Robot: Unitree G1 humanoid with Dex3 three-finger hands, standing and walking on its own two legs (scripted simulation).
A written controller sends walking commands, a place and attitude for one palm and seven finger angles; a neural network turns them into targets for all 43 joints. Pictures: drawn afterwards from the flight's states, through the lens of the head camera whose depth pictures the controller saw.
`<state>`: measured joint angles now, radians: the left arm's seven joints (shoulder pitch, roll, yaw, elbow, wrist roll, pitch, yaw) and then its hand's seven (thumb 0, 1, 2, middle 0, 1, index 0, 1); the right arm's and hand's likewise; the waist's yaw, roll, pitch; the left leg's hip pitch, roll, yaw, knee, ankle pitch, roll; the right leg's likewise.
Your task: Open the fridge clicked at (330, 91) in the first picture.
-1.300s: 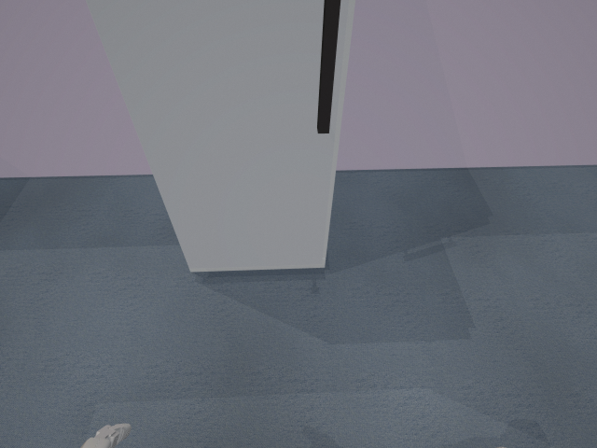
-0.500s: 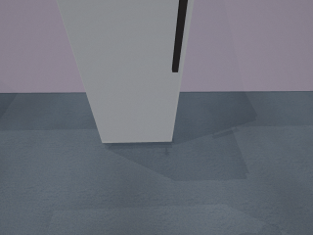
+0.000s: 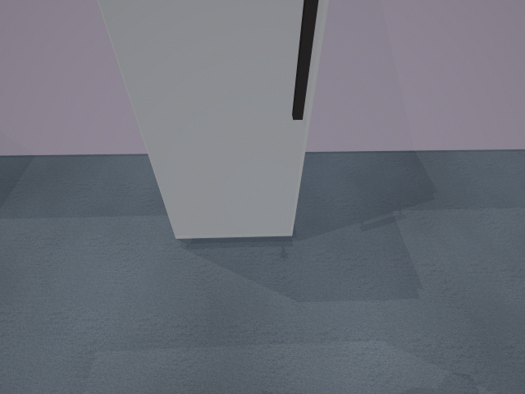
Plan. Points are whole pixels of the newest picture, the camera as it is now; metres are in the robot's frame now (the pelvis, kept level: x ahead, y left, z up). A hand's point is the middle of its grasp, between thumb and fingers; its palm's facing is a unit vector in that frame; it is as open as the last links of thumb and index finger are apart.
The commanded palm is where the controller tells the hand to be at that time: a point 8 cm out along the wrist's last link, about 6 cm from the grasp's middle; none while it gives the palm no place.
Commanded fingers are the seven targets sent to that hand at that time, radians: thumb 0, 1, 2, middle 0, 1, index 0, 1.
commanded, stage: look at it before walking up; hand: right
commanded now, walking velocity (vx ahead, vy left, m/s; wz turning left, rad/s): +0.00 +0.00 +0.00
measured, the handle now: (304, 41) +0.84 -0.04 +0.16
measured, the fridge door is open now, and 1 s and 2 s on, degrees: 0 0 0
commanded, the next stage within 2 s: take the last steps up to it in 0.14 s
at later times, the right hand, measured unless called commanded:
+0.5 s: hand out of the picture +0.05 -0.22 -0.18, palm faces -0.05 +0.97 -0.25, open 7.4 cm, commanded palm none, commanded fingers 0.00 -0.90 -0.90 0.20 0.30 0.20 0.30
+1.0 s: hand out of the picture +0.10 -0.20 -0.21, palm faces -0.03 +0.99 -0.11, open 7.4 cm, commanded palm none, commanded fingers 0.00 -0.90 -0.90 0.20 0.30 0.20 0.30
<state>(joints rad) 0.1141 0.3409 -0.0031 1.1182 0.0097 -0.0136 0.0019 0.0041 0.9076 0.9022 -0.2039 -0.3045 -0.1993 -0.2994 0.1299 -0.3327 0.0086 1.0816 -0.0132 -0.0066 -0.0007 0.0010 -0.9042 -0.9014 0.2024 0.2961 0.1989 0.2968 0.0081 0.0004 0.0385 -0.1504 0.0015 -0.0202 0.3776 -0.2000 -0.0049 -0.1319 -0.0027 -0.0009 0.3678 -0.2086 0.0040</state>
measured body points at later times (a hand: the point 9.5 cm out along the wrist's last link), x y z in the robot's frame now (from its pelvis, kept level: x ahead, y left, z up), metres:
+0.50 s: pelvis +0.03 +0.00 -0.01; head +0.02 +0.00 +0.44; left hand +0.06 +0.26 -0.16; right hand +0.05 -0.27 -0.16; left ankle +0.00 +0.12 -0.74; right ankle -0.01 -0.12 -0.75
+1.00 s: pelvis +0.19 -0.04 -0.03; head +0.20 -0.07 +0.42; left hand +0.25 +0.20 -0.15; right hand +0.11 -0.25 -0.19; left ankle +0.04 +0.10 -0.67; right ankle +0.25 -0.10 -0.75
